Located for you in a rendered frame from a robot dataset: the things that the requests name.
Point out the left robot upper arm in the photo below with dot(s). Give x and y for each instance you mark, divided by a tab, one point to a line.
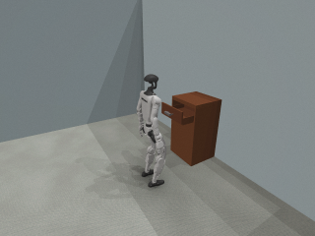
139	106

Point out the drawer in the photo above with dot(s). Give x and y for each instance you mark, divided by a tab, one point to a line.
181	113

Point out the humanoid robot torso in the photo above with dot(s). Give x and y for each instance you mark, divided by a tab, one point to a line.
147	111

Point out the robot right forearm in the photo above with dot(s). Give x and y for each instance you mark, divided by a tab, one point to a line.
155	130

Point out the robot right hand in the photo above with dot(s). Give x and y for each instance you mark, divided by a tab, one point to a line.
159	145

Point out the robot left hand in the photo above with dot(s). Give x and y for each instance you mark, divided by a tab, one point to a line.
140	130

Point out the right robot upper arm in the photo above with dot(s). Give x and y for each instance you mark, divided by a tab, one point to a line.
156	102

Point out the left robot thigh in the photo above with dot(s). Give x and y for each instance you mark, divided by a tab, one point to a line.
152	148

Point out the handle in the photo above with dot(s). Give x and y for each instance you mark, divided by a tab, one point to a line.
167	113

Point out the cabinet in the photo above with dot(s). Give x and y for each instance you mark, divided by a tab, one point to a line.
196	142

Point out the robot left forearm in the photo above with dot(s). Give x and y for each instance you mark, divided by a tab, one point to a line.
140	118

